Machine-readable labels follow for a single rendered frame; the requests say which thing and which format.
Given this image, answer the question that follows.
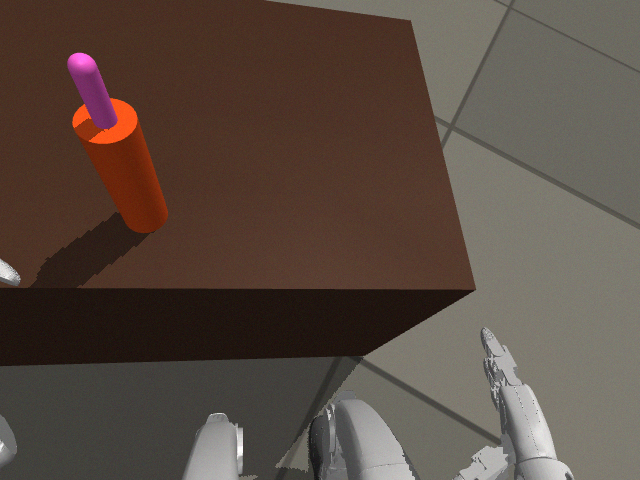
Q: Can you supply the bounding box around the left robot hand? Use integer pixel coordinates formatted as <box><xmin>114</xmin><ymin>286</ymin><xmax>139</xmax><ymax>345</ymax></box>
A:
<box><xmin>0</xmin><ymin>259</ymin><xmax>21</xmax><ymax>286</ymax></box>

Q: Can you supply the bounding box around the bottle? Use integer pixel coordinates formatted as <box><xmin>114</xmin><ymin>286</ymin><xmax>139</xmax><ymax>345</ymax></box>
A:
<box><xmin>67</xmin><ymin>53</ymin><xmax>168</xmax><ymax>233</ymax></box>

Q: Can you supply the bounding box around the right robot hand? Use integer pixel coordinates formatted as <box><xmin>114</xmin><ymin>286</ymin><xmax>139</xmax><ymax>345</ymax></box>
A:
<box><xmin>452</xmin><ymin>327</ymin><xmax>557</xmax><ymax>480</ymax></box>

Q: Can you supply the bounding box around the right robot arm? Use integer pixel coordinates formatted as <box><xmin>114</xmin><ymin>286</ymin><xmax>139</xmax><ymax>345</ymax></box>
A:
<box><xmin>514</xmin><ymin>457</ymin><xmax>574</xmax><ymax>480</ymax></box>

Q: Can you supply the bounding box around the left robot arm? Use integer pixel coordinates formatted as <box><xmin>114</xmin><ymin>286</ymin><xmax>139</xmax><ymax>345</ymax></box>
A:
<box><xmin>0</xmin><ymin>414</ymin><xmax>17</xmax><ymax>471</ymax></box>

